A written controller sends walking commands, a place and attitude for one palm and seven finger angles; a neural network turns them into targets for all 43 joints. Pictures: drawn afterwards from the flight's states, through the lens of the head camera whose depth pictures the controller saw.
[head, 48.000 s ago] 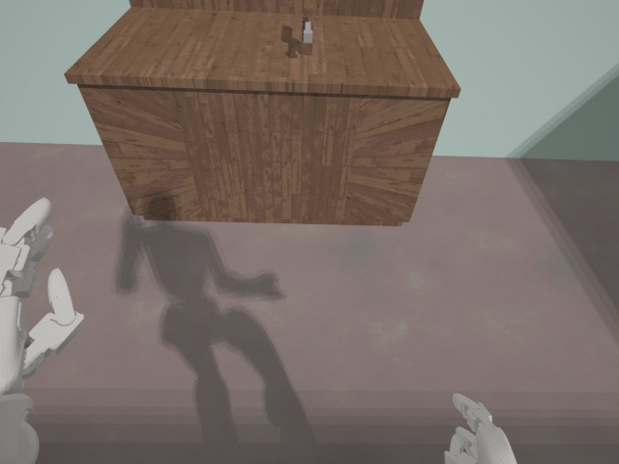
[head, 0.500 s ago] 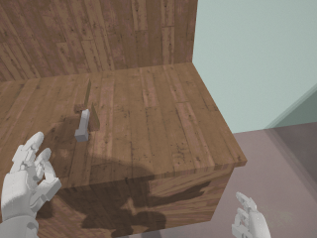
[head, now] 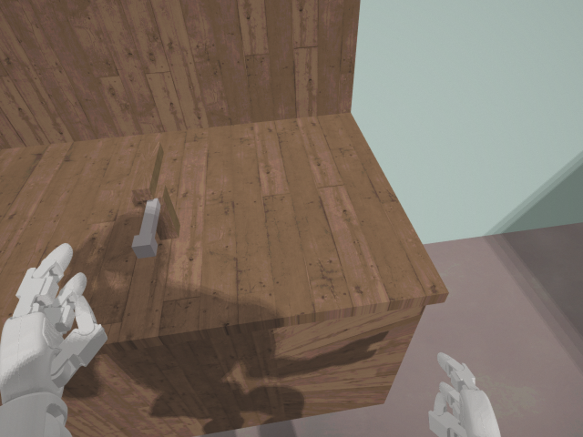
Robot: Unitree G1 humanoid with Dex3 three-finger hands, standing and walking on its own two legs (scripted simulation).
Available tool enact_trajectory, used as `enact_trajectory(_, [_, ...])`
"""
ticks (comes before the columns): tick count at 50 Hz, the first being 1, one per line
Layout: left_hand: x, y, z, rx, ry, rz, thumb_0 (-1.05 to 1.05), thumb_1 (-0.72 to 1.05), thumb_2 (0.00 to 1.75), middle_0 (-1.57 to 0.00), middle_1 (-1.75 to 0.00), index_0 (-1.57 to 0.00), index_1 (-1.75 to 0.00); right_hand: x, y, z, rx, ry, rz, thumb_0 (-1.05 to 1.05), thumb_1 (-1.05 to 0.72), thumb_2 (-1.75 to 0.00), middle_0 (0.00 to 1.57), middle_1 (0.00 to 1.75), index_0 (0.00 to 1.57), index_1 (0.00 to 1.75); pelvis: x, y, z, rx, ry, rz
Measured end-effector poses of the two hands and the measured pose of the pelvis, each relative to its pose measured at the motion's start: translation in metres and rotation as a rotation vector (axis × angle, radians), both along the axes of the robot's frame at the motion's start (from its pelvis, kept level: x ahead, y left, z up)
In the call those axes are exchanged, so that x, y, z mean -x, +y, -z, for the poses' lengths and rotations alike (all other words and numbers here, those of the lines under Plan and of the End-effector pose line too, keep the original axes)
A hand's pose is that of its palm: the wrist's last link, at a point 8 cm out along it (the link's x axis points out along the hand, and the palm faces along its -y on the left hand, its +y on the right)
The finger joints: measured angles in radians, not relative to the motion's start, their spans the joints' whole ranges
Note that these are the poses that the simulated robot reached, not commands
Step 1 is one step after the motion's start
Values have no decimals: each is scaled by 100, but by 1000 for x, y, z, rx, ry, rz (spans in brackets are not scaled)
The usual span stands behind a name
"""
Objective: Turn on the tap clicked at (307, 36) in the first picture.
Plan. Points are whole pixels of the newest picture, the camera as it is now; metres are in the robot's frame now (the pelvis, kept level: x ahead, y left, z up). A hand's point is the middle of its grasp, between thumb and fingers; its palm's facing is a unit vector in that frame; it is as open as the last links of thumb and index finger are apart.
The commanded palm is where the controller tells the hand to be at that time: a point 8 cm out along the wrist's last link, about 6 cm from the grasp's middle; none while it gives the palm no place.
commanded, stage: reach beside the lever's end, fingers flat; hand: left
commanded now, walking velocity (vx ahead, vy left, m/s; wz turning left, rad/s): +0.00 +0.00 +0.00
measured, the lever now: (145, 245) +0.36 +0.29 +0.07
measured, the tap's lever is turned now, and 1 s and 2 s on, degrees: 0 0 0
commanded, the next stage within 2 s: push the lever round in 2.00 s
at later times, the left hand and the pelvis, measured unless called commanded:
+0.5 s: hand (104, 307) +0.22 +0.26 +0.11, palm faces +0.47 -0.87 -0.12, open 7.5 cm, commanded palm +0.18 +0.30 +0.11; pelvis +0.00 +0.01 +0.00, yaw -1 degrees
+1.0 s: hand (113, 285) +0.27 +0.28 +0.09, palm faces +0.49 -0.87 -0.10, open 7.6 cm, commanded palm +0.23 +0.32 +0.09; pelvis +0.00 +0.02 +0.00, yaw -1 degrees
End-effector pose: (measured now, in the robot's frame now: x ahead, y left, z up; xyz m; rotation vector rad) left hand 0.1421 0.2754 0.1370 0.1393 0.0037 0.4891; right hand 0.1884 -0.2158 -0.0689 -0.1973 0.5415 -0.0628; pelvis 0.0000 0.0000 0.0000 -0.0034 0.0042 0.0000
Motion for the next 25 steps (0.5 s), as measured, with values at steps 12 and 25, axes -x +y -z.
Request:
enact_trajectory(12, [-25, 10, 9, 10, 2, 6, 2, 90, 90, -20, -30, -20, -30, 7, -3, 5, 10, 37, 25, 2, -90, -90, 20, 30, 21, 30, -1, 3, 0, -1, 14, 5])
enact_trajectory(25, [-37, 22, 19, 20, -1, -5, 2, 90, 90, -19, -29, -20, -28, 11, 1, 6, 24, 66, 38, 2, -90, -90, 20, 30, 21, 30, -4, 12, -1, -1, 26, 12])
